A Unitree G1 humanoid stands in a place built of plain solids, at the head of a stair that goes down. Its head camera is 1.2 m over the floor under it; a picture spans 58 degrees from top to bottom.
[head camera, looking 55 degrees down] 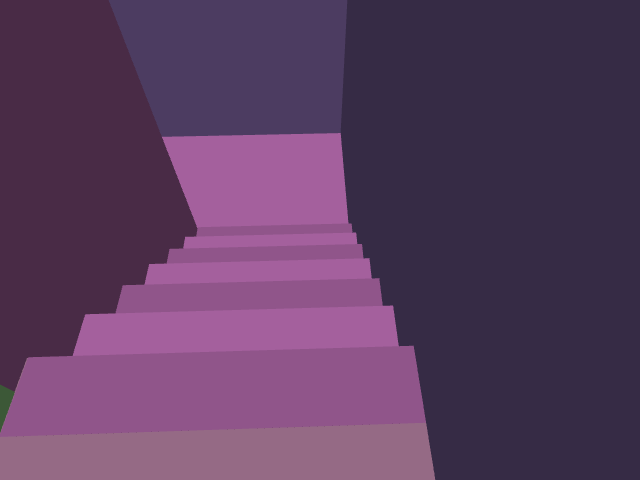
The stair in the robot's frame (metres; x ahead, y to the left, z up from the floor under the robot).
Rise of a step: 0.21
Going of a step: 0.24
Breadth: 1.15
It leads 2 degrees to the left of straight ahead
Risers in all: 7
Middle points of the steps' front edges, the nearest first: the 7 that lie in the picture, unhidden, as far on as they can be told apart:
0.45 0.26 0.00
0.69 0.26 -0.21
0.92 0.27 -0.42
1.16 0.28 -0.64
1.39 0.29 -0.85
1.63 0.29 -1.06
1.87 0.30 -1.27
